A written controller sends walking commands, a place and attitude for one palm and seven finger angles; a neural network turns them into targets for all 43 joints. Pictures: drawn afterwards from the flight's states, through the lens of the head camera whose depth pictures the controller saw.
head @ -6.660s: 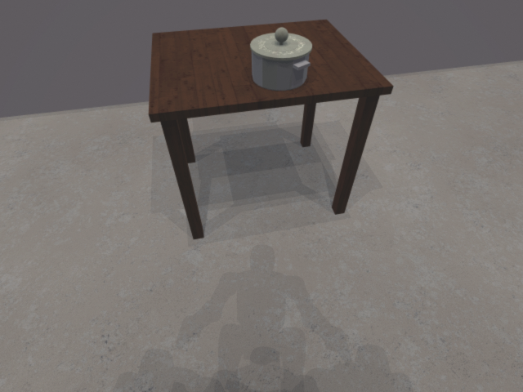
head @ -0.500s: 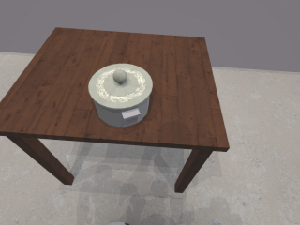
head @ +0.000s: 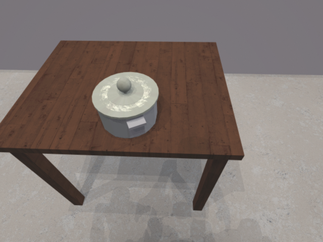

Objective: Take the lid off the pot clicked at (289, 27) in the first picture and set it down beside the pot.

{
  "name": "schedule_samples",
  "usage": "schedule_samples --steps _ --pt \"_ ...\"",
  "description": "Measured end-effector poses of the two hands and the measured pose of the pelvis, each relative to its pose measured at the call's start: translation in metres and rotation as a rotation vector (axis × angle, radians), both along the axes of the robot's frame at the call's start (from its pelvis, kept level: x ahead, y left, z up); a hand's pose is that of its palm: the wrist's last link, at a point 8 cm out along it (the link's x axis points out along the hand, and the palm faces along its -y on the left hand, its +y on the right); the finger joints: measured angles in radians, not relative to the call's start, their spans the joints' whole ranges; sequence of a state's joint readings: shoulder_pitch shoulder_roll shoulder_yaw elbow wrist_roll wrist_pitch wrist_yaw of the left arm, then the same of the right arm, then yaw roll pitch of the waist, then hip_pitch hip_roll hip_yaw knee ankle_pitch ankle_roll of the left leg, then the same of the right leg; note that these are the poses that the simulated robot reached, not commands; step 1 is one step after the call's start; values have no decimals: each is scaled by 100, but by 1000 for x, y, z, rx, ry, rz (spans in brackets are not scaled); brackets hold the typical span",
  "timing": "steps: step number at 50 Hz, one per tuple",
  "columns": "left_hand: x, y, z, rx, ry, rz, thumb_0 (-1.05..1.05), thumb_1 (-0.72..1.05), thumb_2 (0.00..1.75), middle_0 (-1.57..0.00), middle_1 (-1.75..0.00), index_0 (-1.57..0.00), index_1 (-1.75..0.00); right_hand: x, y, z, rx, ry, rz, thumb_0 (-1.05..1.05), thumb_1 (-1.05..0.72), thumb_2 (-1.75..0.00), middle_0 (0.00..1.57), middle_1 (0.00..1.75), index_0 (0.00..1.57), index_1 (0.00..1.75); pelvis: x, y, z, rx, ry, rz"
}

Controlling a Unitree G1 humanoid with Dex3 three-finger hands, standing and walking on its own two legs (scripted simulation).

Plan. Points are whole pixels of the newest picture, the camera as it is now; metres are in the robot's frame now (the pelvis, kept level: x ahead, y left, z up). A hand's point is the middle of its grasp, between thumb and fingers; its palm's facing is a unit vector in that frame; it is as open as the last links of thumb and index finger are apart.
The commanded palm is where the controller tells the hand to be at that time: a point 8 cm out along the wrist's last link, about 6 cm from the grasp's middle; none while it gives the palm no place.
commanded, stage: come to a stop and stand still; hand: left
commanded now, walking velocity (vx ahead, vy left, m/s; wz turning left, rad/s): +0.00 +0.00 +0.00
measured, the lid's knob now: (124, 84) +0.52 +0.15 +0.09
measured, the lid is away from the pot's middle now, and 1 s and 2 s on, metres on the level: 0.00 0.00 0.00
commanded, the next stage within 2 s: look again from close up in 0.48 s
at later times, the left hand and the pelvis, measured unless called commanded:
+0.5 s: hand out of the picture +0.07 +0.24 -0.16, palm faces -0.01 -0.96 -0.29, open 7.4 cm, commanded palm none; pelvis +0.00 +0.04 +0.00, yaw -2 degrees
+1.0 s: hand out of the picture +0.04 +0.20 -0.16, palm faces -0.05 -0.96 -0.27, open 7.4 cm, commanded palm none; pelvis +0.00 +0.01 +0.00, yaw -2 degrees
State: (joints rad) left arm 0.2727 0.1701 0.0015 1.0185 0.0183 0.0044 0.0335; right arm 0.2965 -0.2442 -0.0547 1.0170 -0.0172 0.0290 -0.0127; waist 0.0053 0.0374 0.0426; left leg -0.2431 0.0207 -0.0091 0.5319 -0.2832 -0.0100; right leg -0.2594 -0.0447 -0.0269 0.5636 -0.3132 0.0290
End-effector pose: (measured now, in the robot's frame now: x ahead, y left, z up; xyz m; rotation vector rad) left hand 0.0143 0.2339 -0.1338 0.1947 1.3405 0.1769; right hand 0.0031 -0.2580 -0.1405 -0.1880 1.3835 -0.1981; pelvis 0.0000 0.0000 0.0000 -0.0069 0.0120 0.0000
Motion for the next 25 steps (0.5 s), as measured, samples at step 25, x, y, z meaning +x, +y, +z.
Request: schedule_samples --steps 25 --pt "47 51 11 54 -109 -59 0 91 90 -20 -30 -20 -30 84 60 3 60 -220 58 0 -91 -90 20 30 20 30 3 38 0 6 -23 -27"
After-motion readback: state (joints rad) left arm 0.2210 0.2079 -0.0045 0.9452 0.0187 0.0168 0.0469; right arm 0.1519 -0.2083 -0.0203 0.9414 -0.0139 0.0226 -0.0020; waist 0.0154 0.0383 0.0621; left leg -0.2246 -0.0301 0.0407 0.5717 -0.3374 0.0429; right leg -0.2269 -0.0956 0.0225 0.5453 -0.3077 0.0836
